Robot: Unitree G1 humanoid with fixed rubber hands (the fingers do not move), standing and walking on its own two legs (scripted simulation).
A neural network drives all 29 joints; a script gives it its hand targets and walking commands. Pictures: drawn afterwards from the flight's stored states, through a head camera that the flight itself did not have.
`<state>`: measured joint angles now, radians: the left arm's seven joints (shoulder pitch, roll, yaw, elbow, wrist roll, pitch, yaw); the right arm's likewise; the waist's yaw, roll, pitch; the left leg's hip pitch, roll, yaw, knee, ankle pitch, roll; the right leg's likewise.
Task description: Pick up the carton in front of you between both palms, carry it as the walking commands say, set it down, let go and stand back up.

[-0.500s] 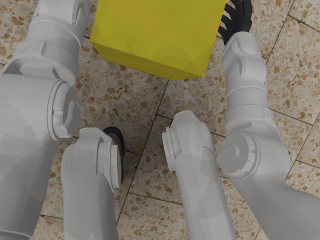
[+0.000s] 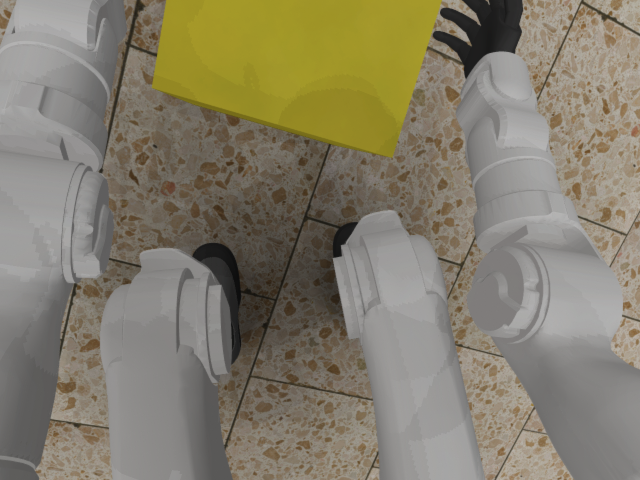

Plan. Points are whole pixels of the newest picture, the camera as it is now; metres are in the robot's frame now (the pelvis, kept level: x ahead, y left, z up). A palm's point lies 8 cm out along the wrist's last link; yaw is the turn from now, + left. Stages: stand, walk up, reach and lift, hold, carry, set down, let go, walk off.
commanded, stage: set down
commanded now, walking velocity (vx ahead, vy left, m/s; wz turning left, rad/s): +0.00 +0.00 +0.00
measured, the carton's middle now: (294, 35) +0.51 -0.04 -0.26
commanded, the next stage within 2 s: let go in 1.14 s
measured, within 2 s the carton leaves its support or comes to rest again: neither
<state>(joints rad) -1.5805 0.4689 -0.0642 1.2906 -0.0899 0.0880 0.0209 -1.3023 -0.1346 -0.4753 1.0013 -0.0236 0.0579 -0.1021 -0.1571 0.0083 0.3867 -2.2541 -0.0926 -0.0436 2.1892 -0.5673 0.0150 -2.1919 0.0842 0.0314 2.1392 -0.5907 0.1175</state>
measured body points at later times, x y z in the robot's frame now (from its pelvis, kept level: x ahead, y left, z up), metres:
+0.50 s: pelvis +0.00 +0.00 +0.05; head +0.34 +0.01 +0.35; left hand +0.61 +0.12 -0.07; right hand +0.49 -0.24 -0.07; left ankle +0.11 +0.10 -0.35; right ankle +0.12 -0.14 -0.35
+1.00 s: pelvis +0.02 +0.00 +0.18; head +0.33 +0.04 +0.51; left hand +0.61 +0.15 +0.08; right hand +0.48 -0.24 +0.09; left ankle +0.11 +0.10 -0.34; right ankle +0.12 -0.14 -0.34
